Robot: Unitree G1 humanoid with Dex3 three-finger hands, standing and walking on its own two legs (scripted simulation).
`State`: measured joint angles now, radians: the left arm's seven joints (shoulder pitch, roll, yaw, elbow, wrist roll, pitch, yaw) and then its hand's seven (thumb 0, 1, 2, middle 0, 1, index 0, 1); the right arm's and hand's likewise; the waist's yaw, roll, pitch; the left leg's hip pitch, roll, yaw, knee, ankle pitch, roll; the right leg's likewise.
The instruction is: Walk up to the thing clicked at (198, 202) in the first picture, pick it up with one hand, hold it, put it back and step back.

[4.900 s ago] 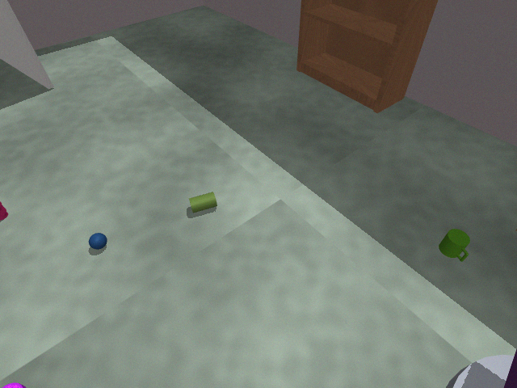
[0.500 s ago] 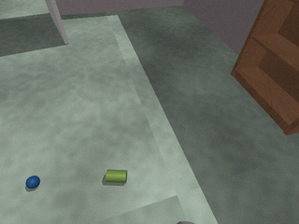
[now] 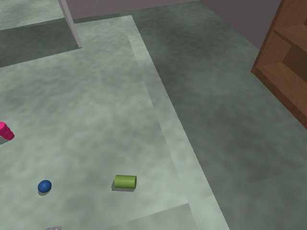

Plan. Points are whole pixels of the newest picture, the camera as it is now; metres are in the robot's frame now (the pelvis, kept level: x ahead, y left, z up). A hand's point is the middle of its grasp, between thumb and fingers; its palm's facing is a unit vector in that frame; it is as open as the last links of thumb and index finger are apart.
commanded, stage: walk up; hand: left
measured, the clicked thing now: (125, 181) +0.51 +0.25 -0.71
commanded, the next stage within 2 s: none
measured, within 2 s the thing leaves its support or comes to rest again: neither
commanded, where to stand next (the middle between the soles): +0.12 +0.01 m, yaw -1 degrees
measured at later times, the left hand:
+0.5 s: hand out of the picture +0.09 +0.28 -0.13, palm faces +0.03 -0.93 -0.36, open 7.4 cm
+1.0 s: hand out of the picture +0.10 +0.27 -0.12, palm faces +0.04 -0.93 -0.37, open 7.4 cm
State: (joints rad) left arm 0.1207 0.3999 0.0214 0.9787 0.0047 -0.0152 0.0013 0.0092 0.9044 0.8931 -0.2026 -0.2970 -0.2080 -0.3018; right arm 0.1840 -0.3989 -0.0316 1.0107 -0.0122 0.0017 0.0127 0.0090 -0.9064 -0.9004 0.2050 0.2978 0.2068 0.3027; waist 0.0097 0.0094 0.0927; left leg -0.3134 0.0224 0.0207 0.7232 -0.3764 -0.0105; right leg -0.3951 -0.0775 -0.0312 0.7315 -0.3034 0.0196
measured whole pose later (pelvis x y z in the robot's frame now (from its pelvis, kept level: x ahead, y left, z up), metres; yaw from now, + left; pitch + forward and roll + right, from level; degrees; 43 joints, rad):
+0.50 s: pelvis +0.02 +0.01 +0.03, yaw +2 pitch -2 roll +0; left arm 0.09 0.37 0.00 1.14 0.01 -0.03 -0.01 0.01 0.91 0.89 -0.20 -0.30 -0.21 -0.30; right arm 0.08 -0.36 -0.02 1.11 0.00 0.01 0.02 0.01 -0.91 -0.90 0.21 0.30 0.21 0.30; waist 0.02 0.00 0.04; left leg -0.15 0.01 0.00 0.45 -0.25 0.00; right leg -0.20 -0.09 -0.07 0.42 -0.18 0.05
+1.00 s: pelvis +0.03 +0.01 +0.03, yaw +3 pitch -2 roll +0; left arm 0.08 0.36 0.01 1.14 0.02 -0.02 -0.01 0.01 0.91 0.89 -0.20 -0.30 -0.21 -0.30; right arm 0.10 -0.36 -0.02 1.13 -0.01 0.02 0.02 0.01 -0.91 -0.90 0.20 0.30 0.21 0.30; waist 0.01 0.02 0.05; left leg -0.11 0.01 -0.02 0.36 -0.22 -0.01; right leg -0.16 -0.09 -0.09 0.36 -0.16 0.04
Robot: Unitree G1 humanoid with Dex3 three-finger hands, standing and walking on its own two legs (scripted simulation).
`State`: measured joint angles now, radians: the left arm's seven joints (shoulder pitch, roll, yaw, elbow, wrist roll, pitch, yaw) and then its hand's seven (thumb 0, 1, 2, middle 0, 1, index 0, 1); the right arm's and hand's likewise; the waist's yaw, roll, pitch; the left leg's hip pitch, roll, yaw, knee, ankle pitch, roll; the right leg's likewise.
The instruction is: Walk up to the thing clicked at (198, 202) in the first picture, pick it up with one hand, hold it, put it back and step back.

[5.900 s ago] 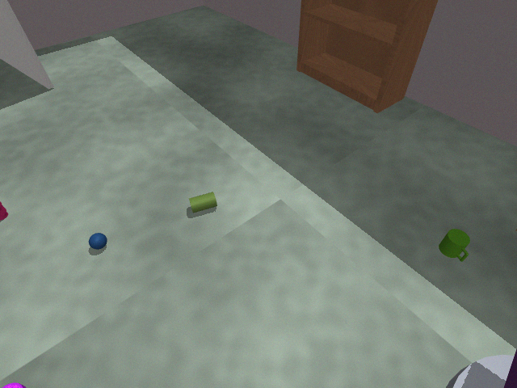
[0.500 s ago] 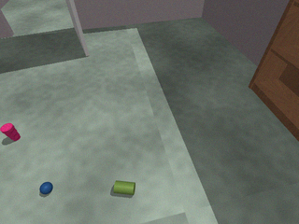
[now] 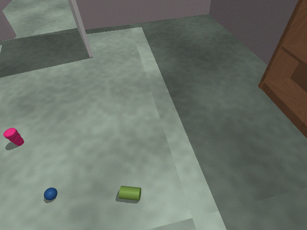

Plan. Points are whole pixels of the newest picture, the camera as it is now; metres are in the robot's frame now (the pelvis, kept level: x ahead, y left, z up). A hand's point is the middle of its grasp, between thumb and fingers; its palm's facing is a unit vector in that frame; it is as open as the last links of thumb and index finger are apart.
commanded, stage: walk up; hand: left
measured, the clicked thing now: (130, 193) +0.49 +0.22 -0.74
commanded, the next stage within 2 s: none
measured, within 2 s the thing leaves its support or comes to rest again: neither
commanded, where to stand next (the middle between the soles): +0.09 +0.00 m, yaw -4 degrees
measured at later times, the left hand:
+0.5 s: hand out of the picture +0.07 +0.37 -0.18, palm faces +0.03 -0.91 -0.42, open 7.4 cm
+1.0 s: hand out of the picture +0.09 +0.25 -0.19, palm faces -0.14 -0.91 -0.39, open 7.3 cm
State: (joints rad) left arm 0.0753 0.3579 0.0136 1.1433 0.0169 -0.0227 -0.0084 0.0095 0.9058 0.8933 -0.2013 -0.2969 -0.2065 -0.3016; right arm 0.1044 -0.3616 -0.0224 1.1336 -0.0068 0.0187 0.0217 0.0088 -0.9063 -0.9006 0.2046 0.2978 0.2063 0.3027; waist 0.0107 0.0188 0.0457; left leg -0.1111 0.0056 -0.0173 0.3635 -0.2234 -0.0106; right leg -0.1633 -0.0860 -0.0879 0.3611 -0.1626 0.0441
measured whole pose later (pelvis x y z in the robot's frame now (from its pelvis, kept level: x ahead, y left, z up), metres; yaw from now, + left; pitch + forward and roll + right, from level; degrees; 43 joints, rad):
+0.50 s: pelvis +0.03 +0.06 -0.03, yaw +2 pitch -2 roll -1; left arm 0.18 0.46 0.08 0.99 0.02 0.08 0.00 0.01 0.91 0.89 -0.20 -0.30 -0.21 -0.30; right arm 0.18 -0.41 -0.08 1.00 -0.02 -0.01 0.01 0.01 -0.91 -0.90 0.20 0.30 0.21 0.30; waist 0.02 -0.03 0.14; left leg -0.37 0.06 0.01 0.67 -0.25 -0.02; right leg -0.33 -0.07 0.08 0.90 -0.52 0.00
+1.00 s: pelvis -0.01 -0.01 -0.06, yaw -7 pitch -2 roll +0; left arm 0.23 0.39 0.08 0.87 0.03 0.04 -0.04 0.01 0.91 0.89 -0.20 -0.30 -0.21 -0.30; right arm 0.23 -0.50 -0.09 0.87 -0.02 0.02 -0.06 0.01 -0.90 -0.90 0.20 0.30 0.21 0.30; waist 0.00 0.02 0.11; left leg -0.59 0.08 -0.09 1.12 -0.49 0.02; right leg -0.41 -0.03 0.05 0.92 -0.49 0.04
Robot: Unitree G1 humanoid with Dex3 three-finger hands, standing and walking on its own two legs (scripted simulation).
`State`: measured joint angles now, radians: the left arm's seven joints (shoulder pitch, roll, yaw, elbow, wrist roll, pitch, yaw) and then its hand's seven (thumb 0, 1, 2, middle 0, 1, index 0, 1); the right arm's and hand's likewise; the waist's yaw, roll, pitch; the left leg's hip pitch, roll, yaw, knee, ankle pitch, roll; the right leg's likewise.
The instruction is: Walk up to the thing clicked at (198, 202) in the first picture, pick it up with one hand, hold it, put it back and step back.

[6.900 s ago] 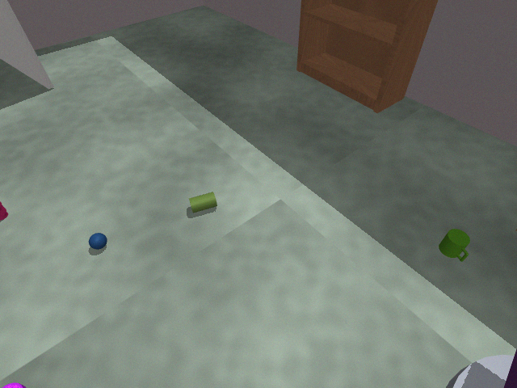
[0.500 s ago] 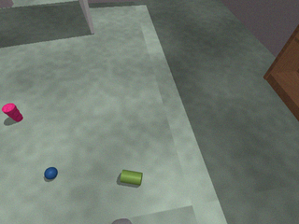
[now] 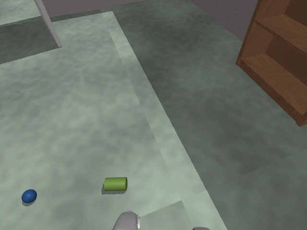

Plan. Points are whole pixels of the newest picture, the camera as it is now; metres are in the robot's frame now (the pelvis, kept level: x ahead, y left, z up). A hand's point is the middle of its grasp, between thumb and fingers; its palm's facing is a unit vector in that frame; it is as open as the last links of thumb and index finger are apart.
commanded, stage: walk up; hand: left
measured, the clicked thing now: (116, 184) +0.47 +0.29 -0.68
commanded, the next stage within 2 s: none
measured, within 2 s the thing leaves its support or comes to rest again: neither
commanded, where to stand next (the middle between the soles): +0.10 +0.03 m, yaw +3 degrees
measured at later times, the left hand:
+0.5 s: hand out of the picture +0.08 +0.38 -0.13, palm faces +0.03 -0.88 -0.47, open 7.4 cm
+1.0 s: hand out of the picture +0.00 +0.28 -0.10, palm faces +0.07 -0.85 -0.52, open 7.3 cm
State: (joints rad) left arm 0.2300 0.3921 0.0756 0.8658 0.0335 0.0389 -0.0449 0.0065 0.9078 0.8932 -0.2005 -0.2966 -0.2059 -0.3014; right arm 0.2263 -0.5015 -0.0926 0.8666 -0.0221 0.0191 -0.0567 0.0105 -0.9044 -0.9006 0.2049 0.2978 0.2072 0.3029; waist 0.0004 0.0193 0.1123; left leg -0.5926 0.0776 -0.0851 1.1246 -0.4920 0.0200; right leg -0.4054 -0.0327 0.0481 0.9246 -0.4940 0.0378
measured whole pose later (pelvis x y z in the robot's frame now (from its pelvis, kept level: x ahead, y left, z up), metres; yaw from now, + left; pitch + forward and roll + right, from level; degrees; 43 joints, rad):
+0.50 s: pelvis +0.02 +0.06 +0.01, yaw +2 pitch -3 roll +1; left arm 0.19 0.49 0.09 0.85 0.03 0.06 0.01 0.01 0.91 0.89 -0.20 -0.30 -0.20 -0.30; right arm 0.18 -0.37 -0.03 0.84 0.00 -0.04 -0.03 0.01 -0.90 -0.90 0.21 0.30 0.21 0.30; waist 0.04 -0.05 0.16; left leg -0.45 0.04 0.00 0.85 -0.36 -0.02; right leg -0.53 -0.04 0.08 1.24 -0.52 -0.02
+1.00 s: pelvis -0.02 -0.01 +0.02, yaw +5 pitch -2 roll +1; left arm 0.29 0.37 0.07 0.92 0.03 -0.07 0.04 0.01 0.90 0.89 -0.21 -0.30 -0.22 -0.30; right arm 0.26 -0.50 -0.10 0.85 -0.06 0.06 0.04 0.01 -0.91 -0.90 0.20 0.30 0.21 0.30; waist -0.01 0.10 0.12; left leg -0.64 0.00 -0.10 1.25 -0.34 0.00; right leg -0.36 -0.08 0.00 0.82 -0.42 0.04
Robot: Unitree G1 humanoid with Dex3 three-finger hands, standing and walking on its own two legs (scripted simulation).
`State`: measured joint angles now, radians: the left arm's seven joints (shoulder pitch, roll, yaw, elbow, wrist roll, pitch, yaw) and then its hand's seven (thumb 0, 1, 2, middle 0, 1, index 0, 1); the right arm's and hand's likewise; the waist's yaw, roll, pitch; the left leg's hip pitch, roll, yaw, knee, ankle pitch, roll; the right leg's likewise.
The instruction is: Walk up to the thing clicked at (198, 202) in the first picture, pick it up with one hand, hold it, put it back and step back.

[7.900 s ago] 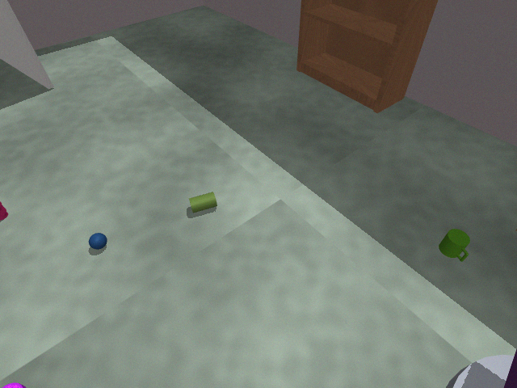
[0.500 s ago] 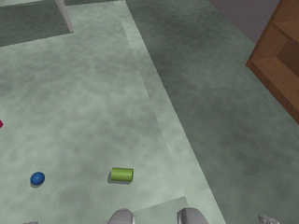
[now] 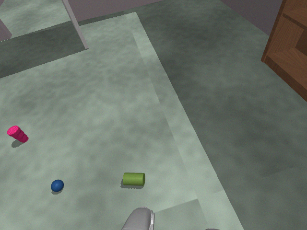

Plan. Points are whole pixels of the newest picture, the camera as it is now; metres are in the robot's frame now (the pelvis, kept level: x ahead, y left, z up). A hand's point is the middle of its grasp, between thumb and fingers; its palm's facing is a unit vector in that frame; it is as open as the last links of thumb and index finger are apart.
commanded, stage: walk up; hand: left
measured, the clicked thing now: (134, 179) +0.51 +0.26 -0.70
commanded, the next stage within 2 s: none
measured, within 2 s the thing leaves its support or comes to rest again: neither
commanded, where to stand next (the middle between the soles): +0.12 +0.03 m, yaw -2 degrees
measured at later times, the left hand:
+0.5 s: hand out of the picture +0.14 +0.35 -0.15, palm faces -0.02 -0.94 -0.35, open 7.4 cm
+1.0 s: hand (68, 228) +0.16 +0.30 -0.13, palm faces -0.02 -0.89 -0.46, open 7.4 cm
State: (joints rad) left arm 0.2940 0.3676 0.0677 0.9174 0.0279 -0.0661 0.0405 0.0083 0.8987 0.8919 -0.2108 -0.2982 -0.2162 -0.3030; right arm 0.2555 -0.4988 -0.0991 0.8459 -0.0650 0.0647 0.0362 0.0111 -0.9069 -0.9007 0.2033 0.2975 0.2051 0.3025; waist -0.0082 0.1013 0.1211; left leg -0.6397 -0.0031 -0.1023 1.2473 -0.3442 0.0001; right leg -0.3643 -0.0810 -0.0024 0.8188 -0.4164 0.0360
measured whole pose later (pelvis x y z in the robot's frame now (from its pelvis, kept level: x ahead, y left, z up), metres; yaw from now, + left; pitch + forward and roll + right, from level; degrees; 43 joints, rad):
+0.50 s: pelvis +0.07 +0.07 +0.01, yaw +0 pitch -4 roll +1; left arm 0.23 0.47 0.09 0.85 0.03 0.04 -0.04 0.01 0.91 0.89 -0.20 -0.30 -0.21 -0.30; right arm 0.34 -0.40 -0.05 0.88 -0.01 -0.09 -0.04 0.01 -0.90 -0.90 0.21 0.30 0.21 0.30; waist 0.01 -0.12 0.13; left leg -0.29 0.03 0.01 0.70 -0.35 -0.02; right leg -0.62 -0.08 0.07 1.14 -0.35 0.00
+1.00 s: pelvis +0.04 +0.02 -0.01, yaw +0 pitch -1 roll +0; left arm 0.13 0.39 0.05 0.87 0.02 -0.03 0.02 0.01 0.90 0.89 -0.21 -0.30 -0.21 -0.30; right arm 0.21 -0.43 -0.05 0.90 -0.04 0.03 0.02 0.01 -0.91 -0.90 0.21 0.30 0.21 0.30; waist -0.01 0.05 0.13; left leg -0.41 0.01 0.00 0.95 -0.54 0.04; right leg -0.50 -0.04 0.03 0.83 -0.31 0.01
